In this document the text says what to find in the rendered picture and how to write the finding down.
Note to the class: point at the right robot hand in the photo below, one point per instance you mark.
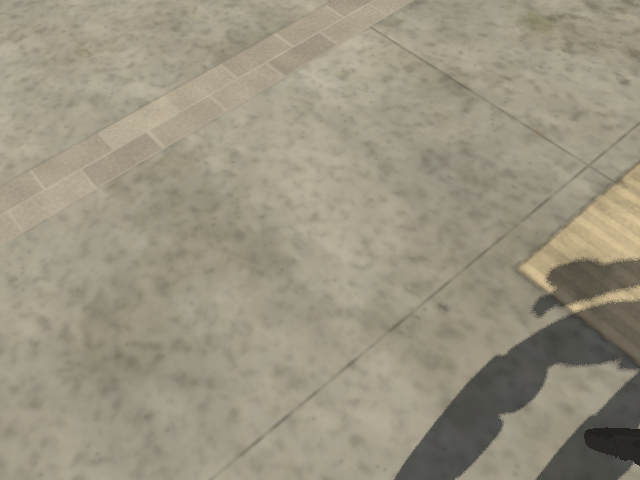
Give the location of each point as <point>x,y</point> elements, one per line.
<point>622,442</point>

